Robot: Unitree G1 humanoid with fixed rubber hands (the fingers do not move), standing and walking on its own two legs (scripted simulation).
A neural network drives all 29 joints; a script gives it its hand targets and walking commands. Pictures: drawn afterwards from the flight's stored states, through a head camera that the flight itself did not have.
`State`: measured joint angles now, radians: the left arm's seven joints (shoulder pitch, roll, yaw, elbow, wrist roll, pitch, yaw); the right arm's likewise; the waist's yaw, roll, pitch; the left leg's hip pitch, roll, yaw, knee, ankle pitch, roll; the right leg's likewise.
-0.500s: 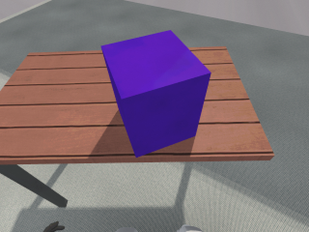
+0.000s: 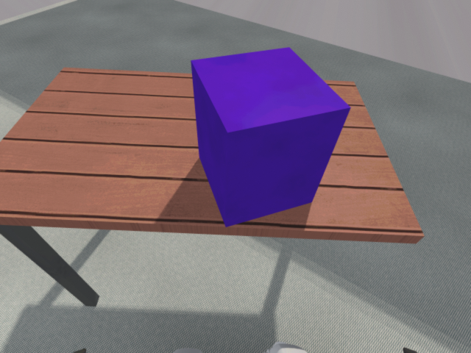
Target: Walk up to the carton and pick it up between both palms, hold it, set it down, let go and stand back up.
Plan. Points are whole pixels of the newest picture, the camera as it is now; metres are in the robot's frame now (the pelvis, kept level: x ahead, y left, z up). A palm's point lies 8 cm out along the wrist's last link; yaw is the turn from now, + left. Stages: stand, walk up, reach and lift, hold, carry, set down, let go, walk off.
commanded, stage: walk up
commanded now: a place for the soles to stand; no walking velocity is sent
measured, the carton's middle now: (257, 138) +0.49 -0.02 +0.09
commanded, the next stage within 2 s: reach and lift in 1.48 s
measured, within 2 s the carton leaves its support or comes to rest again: neither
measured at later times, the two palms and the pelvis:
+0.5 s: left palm out of the picture +0.09 +0.31 -0.10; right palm out of the picture +0.12 -0.29 -0.08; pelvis +0.02 +0.01 +0.00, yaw +0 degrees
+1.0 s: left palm out of the picture +0.10 +0.31 -0.09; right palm out of the picture +0.13 -0.29 -0.08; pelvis +0.02 +0.01 +0.00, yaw +0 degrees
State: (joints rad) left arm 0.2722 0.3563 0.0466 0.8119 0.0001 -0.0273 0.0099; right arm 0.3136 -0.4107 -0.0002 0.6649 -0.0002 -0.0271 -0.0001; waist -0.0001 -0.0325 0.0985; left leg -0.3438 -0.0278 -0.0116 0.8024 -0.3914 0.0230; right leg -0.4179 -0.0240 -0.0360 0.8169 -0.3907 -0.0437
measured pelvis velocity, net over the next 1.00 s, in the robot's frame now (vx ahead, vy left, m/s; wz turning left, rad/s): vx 0.02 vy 0.01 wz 0.00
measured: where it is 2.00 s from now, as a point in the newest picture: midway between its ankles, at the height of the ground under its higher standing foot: outside the picture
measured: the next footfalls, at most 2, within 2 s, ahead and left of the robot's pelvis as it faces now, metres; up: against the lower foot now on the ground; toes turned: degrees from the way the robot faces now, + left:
none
